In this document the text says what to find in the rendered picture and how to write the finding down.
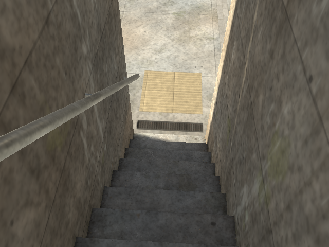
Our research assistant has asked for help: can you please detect stairs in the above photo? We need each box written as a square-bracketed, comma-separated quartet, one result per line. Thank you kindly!
[74, 133, 238, 247]

